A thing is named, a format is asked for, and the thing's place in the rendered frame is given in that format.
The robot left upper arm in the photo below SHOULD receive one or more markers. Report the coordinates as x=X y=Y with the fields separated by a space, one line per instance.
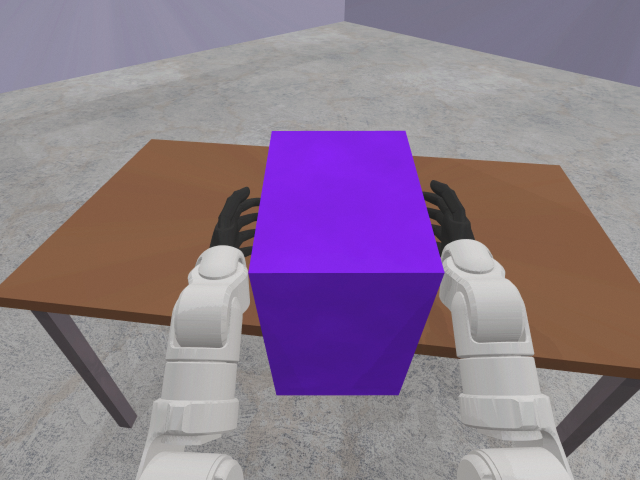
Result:
x=172 y=465

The carton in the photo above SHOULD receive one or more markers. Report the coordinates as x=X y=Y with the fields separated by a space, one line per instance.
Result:
x=344 y=266

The left robot hand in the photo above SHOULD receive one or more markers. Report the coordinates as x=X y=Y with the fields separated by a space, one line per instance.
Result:
x=230 y=222

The table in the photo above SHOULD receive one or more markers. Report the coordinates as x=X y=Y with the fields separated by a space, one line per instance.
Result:
x=127 y=252

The right robot forearm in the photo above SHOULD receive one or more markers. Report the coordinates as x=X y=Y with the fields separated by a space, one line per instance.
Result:
x=501 y=393

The robot right upper arm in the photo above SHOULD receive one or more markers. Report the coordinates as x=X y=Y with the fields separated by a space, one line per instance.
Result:
x=521 y=463

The right robot hand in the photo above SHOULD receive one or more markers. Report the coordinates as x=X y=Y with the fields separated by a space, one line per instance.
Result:
x=451 y=216

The left robot forearm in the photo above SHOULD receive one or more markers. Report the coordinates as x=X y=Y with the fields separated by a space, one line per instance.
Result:
x=197 y=403

